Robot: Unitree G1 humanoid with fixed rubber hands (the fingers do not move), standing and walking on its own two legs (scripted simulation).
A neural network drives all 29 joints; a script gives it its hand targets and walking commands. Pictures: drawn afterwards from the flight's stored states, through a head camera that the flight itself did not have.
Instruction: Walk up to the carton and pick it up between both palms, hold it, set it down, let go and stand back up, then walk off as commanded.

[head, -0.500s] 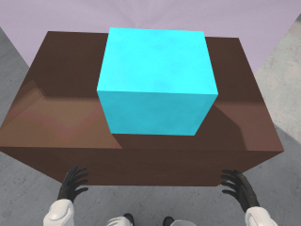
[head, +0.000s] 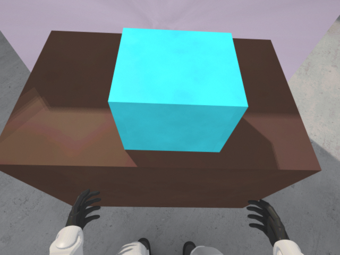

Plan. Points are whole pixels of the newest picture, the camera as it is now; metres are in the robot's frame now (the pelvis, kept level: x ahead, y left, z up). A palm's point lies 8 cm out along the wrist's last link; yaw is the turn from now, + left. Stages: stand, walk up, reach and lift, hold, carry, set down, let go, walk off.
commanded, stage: let go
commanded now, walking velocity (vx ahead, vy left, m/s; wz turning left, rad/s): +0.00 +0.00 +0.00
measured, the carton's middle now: (174, 94) +0.51 +0.01 +0.01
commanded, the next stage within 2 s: stand in 0.38 s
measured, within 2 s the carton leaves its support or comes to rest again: neither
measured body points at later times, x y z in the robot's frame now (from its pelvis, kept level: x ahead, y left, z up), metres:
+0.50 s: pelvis +0.01 +0.00 +0.00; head +0.05 +0.02 +0.45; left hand +0.19 +0.24 -0.09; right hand +0.17 -0.24 -0.09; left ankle +0.04 +0.11 -0.74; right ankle +0.03 -0.13 -0.74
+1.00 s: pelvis +0.02 +0.02 +0.00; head -0.03 +0.04 +0.44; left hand +0.17 +0.26 -0.10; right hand +0.15 -0.24 -0.08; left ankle +0.04 +0.11 -0.74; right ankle +0.02 -0.13 -0.74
